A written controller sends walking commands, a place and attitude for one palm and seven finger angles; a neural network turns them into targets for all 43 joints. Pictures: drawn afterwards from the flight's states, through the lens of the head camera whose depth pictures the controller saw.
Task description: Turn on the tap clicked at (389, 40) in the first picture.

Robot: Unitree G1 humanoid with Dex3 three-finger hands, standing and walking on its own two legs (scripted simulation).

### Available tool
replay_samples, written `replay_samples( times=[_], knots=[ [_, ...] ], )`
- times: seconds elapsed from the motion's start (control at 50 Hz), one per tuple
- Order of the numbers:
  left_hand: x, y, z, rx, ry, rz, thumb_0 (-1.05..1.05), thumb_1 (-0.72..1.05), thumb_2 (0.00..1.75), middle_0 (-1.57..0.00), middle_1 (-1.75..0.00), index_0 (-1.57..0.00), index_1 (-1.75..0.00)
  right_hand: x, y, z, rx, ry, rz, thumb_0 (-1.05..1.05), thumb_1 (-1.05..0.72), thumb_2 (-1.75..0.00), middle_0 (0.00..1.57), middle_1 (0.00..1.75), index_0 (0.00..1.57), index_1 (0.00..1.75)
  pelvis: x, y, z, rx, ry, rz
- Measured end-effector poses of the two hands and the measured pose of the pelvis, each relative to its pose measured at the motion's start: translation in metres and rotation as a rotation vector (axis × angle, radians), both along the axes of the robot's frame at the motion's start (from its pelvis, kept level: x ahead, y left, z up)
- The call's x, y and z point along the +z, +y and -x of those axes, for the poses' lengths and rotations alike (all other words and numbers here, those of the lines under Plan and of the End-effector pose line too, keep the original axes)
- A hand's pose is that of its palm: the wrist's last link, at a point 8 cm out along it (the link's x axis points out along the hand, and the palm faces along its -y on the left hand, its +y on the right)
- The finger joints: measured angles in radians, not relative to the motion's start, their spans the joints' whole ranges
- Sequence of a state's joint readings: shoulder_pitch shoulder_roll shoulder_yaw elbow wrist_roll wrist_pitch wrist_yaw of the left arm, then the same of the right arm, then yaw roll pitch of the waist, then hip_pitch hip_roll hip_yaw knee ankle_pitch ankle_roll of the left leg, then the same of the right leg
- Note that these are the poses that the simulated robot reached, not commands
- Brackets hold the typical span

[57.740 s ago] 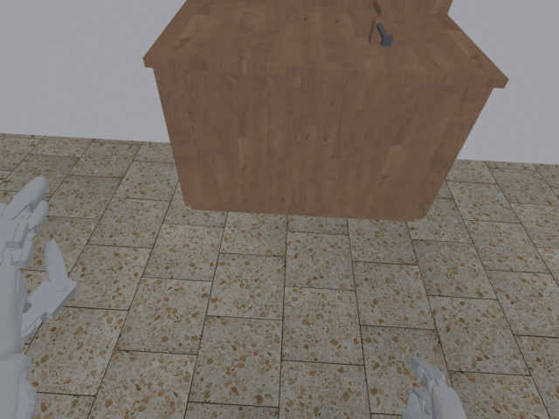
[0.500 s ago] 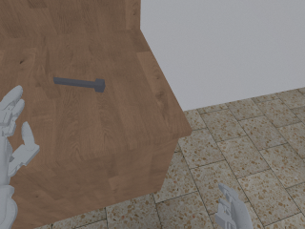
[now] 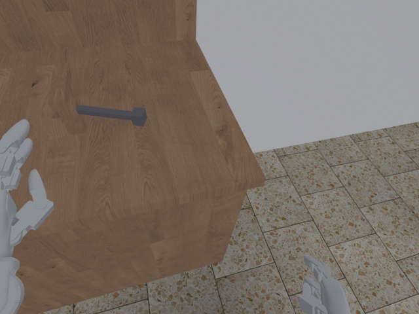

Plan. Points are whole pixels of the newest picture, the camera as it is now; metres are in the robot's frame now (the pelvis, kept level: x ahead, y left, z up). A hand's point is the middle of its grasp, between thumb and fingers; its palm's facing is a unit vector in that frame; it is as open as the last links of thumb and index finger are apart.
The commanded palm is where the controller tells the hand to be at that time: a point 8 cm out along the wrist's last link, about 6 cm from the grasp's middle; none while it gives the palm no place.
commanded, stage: look again from close up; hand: left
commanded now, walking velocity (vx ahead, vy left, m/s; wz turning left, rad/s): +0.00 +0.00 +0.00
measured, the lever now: (139, 116) +0.48 +0.20 +0.09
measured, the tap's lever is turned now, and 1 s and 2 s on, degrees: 68 68 68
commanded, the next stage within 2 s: come to a stop and stand still in 0.14 s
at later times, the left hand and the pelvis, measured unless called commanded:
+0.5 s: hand (40, 180) +0.24 +0.25 +0.19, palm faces +0.44 -0.83 -0.34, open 7.4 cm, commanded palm +0.15 +0.27 +0.18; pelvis -0.02 -0.01 +0.00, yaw -2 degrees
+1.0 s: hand (58, 203) +0.22 +0.24 +0.16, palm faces +0.35 -0.88 -0.32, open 7.4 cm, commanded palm +0.16 +0.27 +0.18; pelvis -0.01 +0.00 +0.00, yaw -2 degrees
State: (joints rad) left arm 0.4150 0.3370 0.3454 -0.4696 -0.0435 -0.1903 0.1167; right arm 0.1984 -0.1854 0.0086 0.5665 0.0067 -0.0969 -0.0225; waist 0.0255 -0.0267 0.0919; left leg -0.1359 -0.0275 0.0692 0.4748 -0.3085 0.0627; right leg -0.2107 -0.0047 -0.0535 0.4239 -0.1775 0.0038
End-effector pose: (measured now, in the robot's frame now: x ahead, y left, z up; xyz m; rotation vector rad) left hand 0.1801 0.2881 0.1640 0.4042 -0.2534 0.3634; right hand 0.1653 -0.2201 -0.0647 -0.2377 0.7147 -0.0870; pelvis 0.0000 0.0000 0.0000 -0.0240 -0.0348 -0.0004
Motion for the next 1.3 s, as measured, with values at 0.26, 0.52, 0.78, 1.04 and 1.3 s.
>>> replay_samples(
  times=[0.26,0.52,0.78,1.04,1.3],
  knots=[
    [0.005,-0.008,0.006,0.004,-0.017,-0.007,0.02,0.89,0.89,-0.21,-0.30,-0.21,-0.31,0.002,-0.018,0.010,-0.029,-0.007,0.017,0.01,-0.90,-0.90,0.20,0.30,0.20,0.30,0.001,-0.008,0.004,-0.005,0.002,-0.003],
    [0.026,-0.007,-0.013,-0.029,-0.102,-0.060,0.02,0.90,0.90,-0.20,-0.30,-0.21,-0.31,-0.005,-0.006,0.021,0.000,-0.052,-0.067,0.01,-0.90,-0.90,0.20,0.30,0.20,0.30,-0.002,-0.005,0.017,-0.038,0.003,-0.016],
    [0.001,0.005,0.009,0.023,-0.011,-0.027,0.02,0.89,0.89,-0.22,-0.30,-0.22,-0.31,-0.003,-0.013,0.030,0.003,0.003,0.010,0.01,-0.90,-0.90,0.20,0.30,0.20,0.30,-0.001,-0.008,0.014,-0.024,-0.001,-0.012],
    [-0.002,-0.005,-0.004,-0.058,-0.012,-0.004,0.02,0.89,0.89,-0.21,-0.30,-0.21,-0.31,0.017,-0.007,0.006,-0.020,-0.101,0.012,0.01,-0.90,-0.90,0.20,0.30,0.20,0.30,0.001,0.000,0.009,-0.032,-0.002,-0.006],
    [0.005,0.009,0.009,-0.018,-0.049,-0.006,0.02,0.89,0.89,-0.21,-0.30,-0.21,-0.31,0.005,0.008,0.015,0.010,-0.021,0.012,0.01,-0.90,-0.90,0.20,0.30,0.20,0.30,0.000,0.009,0.011,-0.019,-0.008,-0.001]
  ],
)
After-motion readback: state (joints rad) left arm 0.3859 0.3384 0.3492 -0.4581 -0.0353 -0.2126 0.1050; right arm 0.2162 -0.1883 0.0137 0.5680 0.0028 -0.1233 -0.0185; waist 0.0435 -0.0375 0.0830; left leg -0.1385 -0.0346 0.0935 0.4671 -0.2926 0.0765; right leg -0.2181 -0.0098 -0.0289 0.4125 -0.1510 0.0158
